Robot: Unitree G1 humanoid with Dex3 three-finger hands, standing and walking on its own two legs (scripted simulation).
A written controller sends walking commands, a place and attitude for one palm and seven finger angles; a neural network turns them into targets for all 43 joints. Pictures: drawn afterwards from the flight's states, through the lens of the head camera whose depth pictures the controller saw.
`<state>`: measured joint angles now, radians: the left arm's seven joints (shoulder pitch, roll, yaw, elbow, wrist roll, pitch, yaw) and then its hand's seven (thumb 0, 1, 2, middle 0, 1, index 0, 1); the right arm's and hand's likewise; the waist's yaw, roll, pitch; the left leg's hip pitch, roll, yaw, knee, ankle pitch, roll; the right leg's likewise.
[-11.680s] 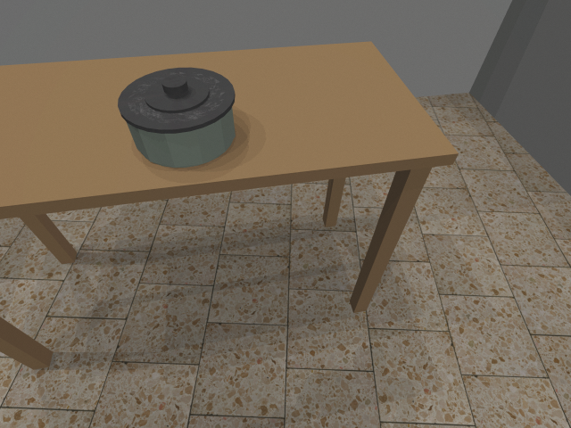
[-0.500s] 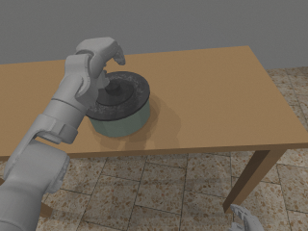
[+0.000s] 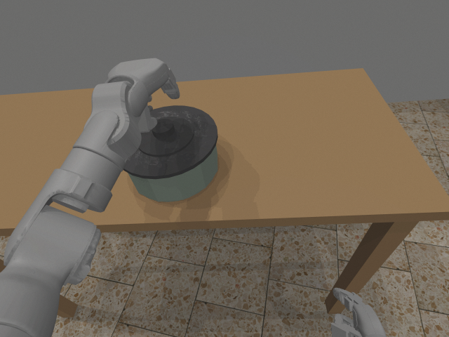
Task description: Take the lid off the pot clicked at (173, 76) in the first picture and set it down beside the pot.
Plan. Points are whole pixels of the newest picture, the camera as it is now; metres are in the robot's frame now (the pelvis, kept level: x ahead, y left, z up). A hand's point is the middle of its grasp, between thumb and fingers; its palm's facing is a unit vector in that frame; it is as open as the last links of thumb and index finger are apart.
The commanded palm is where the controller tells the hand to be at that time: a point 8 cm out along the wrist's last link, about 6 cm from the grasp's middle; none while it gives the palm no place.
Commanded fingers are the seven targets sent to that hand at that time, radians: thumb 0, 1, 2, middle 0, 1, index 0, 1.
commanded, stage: move the open hand above the knob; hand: left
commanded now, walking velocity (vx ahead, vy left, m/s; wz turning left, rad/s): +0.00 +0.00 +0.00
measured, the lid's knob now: (163, 128) +0.47 +0.13 +0.14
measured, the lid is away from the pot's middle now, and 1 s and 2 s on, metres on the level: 0.00 0.00 0.00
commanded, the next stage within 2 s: lower the open fingers around the knob in 0.56 s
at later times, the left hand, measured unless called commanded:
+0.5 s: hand (143, 111) +0.43 +0.14 +0.21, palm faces -0.16 -0.05 -0.99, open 10.0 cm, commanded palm +0.41 +0.15 +0.27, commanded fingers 0.00 -0.37 1.66 -0.87 -0.08 -0.87 -0.08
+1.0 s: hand (152, 118) +0.44 +0.14 +0.18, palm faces -0.24 -0.08 -0.97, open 10.0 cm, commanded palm +0.42 +0.14 +0.25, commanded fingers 0.00 -0.37 1.66 -0.87 -0.08 -0.87 -0.08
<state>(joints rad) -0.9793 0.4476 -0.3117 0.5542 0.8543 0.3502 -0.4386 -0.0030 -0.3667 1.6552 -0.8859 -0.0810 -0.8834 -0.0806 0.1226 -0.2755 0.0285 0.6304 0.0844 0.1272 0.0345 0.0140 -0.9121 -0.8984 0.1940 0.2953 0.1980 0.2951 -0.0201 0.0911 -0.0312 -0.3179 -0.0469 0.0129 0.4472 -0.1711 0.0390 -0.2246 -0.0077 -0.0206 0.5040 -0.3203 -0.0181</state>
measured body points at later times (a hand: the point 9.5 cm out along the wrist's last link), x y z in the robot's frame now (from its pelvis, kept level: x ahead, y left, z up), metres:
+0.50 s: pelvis +0.00 +0.01 +0.00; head +0.01 -0.04 +0.45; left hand +0.44 +0.14 +0.26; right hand +0.17 -0.23 -0.12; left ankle +0.04 +0.10 -0.74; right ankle -0.04 -0.11 -0.74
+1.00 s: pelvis +0.00 +0.01 +0.00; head +0.01 -0.03 +0.45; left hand +0.45 +0.14 +0.24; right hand +0.15 -0.23 -0.12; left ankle +0.04 +0.10 -0.74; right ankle -0.04 -0.11 -0.74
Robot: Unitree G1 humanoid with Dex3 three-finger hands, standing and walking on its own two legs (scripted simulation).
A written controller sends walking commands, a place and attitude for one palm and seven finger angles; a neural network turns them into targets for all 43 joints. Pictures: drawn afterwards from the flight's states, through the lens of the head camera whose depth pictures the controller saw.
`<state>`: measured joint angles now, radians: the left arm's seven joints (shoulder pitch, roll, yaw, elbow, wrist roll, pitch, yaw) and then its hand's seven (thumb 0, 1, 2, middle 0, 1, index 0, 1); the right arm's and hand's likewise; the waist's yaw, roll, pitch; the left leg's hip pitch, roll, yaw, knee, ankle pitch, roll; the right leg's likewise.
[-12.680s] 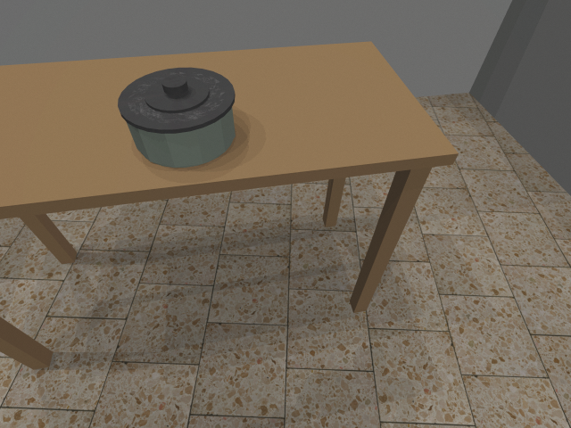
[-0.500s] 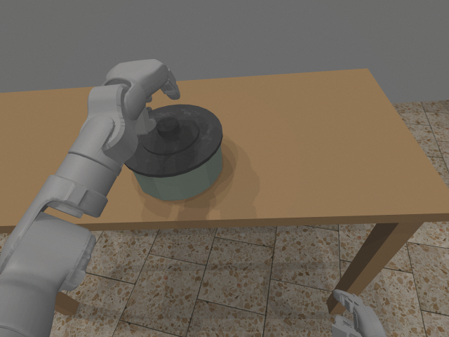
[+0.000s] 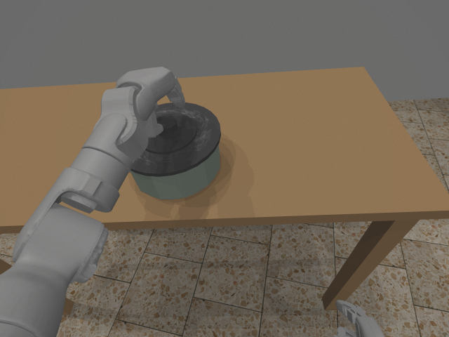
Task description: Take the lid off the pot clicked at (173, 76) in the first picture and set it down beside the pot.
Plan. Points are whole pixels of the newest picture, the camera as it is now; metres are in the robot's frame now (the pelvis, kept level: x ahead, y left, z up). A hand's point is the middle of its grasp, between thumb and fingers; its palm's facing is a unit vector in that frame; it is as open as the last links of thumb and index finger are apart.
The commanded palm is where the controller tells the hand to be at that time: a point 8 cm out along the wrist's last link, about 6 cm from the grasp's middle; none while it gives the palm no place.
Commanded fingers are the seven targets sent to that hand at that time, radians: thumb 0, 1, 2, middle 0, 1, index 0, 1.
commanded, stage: lower the open fingers around the knob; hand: left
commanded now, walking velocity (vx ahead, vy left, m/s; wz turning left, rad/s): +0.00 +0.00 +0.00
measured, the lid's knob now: (165, 125) +0.47 +0.12 +0.14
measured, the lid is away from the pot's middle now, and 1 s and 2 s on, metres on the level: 0.00 0.00 0.00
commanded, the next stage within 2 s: close the fingers and squeeze the knob in 0.48 s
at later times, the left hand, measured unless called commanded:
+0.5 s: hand (161, 128) +0.44 +0.12 +0.16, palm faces -0.24 -0.08 -0.97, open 10.0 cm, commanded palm +0.41 +0.12 +0.23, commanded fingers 0.00 -0.37 1.66 -0.87 -0.08 -0.87 -0.08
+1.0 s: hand (158, 127) +0.44 +0.12 +0.16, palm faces -0.25 -0.10 -0.96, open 9.2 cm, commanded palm +0.41 +0.13 +0.23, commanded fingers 0.00 0.02 1.17 -0.69 -0.71 -0.69 -0.71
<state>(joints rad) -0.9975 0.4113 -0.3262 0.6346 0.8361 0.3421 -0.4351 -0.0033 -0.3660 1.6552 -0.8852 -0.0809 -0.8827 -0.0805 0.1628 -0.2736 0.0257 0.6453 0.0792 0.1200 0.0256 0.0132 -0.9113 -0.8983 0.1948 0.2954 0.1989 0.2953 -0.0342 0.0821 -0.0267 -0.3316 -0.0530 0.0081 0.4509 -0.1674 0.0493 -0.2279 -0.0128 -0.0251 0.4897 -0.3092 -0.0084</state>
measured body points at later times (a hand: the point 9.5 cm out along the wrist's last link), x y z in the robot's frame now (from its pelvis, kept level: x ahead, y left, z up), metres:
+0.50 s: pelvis +0.01 +0.00 +0.00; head +0.02 -0.04 +0.45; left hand +0.45 +0.12 +0.22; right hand +0.17 -0.24 -0.12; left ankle +0.04 +0.09 -0.74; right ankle -0.04 -0.11 -0.74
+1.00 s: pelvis +0.01 -0.01 +0.00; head +0.02 -0.05 +0.45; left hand +0.45 +0.13 +0.22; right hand +0.16 -0.25 -0.12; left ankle +0.04 +0.09 -0.74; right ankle -0.04 -0.11 -0.74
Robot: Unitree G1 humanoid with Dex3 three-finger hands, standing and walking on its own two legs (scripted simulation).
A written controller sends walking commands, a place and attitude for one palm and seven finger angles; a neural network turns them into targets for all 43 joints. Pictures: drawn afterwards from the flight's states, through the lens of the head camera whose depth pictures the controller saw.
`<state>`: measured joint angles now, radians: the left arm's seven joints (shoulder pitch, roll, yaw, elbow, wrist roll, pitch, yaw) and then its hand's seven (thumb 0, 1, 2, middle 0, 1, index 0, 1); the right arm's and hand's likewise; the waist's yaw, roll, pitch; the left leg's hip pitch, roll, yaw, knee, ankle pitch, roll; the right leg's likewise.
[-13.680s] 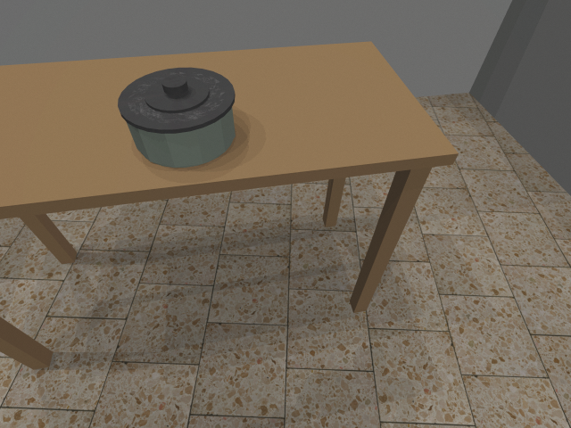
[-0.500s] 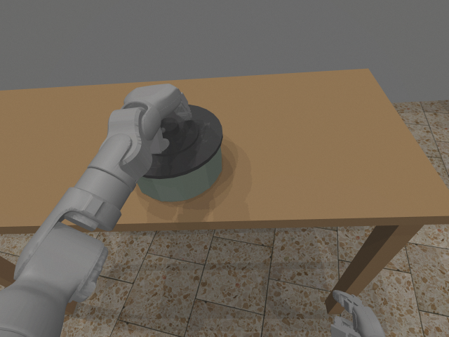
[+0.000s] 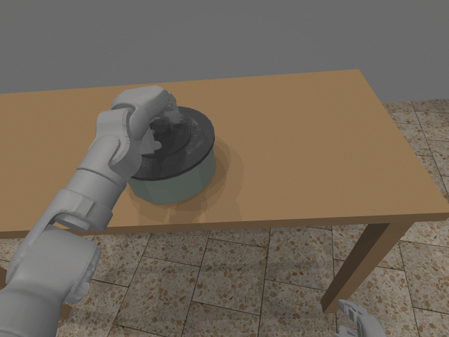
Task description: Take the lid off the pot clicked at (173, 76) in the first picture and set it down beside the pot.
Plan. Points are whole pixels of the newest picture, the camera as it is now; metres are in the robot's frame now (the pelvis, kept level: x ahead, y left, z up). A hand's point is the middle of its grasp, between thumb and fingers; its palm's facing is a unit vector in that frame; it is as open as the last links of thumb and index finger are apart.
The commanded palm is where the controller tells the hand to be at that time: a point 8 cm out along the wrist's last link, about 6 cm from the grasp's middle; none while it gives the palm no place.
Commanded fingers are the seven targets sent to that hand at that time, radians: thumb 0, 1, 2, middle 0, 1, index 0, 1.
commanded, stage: close the fingers and squeeze the knob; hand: left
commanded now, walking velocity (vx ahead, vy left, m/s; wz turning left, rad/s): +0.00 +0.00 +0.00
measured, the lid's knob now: (159, 129) +0.46 +0.13 +0.14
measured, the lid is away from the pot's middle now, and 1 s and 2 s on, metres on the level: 0.00 0.00 0.01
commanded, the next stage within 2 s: lift the lid straight up in 1.26 s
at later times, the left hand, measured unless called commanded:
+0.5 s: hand (152, 132) +0.43 +0.14 +0.16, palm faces -0.25 -0.07 -0.97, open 7.3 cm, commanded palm +0.41 +0.14 +0.23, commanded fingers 0.00 0.38 0.83 -0.81 -0.95 -0.81 -0.95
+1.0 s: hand (152, 132) +0.43 +0.14 +0.16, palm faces -0.25 -0.09 -0.96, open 7.2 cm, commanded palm +0.41 +0.14 +0.23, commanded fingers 0.00 0.53 0.94 -0.84 -0.94 -0.86 -0.93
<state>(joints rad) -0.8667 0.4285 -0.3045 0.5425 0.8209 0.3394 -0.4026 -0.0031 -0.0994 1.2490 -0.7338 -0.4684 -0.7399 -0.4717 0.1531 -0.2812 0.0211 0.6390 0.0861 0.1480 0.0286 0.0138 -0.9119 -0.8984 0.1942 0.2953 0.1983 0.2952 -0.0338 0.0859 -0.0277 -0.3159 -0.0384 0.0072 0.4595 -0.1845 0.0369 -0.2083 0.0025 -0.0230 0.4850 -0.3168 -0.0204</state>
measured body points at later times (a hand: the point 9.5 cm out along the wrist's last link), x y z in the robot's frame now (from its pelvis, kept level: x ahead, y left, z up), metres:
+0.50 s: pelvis +0.00 +0.00 +0.00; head +0.01 -0.03 +0.45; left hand +0.44 +0.14 +0.22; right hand +0.17 -0.23 -0.12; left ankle +0.03 +0.10 -0.74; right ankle -0.04 -0.11 -0.74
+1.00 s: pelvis +0.00 +0.01 +0.00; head +0.01 -0.03 +0.45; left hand +0.44 +0.14 +0.22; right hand +0.15 -0.24 -0.12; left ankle +0.03 +0.10 -0.74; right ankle -0.04 -0.11 -0.74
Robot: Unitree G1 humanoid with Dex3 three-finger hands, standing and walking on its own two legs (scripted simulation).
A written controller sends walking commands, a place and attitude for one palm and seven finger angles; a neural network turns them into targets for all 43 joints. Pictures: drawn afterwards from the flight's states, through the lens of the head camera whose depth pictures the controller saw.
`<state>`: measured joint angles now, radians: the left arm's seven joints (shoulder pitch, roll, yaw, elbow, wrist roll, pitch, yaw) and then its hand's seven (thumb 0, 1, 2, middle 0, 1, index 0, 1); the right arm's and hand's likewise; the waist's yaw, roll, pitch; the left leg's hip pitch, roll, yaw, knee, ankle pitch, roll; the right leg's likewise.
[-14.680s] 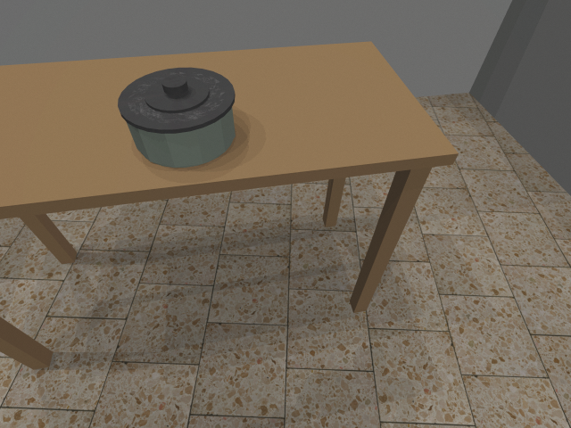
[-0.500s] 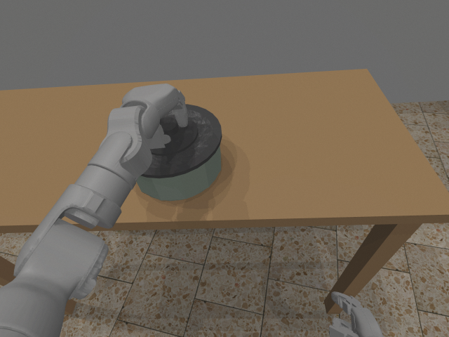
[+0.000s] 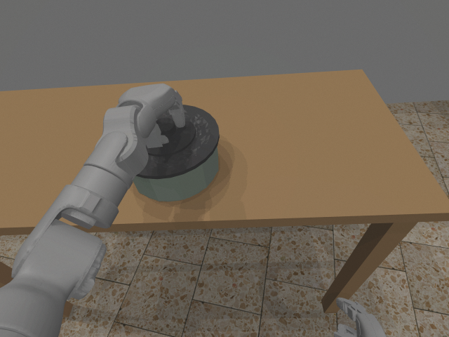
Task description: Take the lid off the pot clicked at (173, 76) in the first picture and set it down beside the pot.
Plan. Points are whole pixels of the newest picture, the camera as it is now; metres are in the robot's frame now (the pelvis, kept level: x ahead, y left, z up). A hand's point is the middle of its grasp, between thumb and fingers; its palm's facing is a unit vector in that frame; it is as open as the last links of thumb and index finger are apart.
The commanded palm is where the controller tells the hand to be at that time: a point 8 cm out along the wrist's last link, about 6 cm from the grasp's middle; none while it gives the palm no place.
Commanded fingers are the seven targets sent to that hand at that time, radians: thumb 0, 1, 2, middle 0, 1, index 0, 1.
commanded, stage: close the fingers and squeeze the knob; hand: left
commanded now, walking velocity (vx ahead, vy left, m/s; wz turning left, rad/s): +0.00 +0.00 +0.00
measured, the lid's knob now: (164, 127) +0.47 +0.13 +0.14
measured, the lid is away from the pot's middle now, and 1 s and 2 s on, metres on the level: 0.00 0.01 0.03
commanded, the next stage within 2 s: lift the lid straight up in 0.26 s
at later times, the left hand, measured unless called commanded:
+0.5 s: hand (156, 129) +0.44 +0.13 +0.16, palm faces -0.25 -0.09 -0.96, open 7.2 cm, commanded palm +0.41 +0.14 +0.24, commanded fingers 0.00 0.68 1.00 -0.89 -0.97 -0.92 -0.95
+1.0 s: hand (153, 110) +0.44 +0.13 +0.20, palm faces -0.21 -0.08 -0.98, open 7.1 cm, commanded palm +0.42 +0.14 +0.28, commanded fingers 0.00 0.68 1.00 -0.89 -0.97 -0.92 -0.95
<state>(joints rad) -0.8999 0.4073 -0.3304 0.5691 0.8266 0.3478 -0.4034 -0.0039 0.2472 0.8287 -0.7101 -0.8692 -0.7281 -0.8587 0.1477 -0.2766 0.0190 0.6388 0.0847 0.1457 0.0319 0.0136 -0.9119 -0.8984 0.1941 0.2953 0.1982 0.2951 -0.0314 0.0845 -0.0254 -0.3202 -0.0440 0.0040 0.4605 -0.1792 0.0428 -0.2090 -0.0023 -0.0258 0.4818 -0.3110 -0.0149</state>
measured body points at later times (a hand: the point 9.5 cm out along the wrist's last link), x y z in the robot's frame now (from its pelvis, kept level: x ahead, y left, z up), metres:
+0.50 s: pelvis +0.00 +0.00 +0.00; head +0.01 -0.04 +0.45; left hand +0.44 +0.13 +0.22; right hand +0.17 -0.24 -0.12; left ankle +0.04 +0.10 -0.74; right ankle -0.04 -0.11 -0.74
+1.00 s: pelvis +0.00 +0.00 +0.00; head +0.01 -0.04 +0.45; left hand +0.45 +0.13 +0.26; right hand +0.16 -0.23 -0.12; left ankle +0.04 +0.10 -0.74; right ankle -0.04 -0.11 -0.74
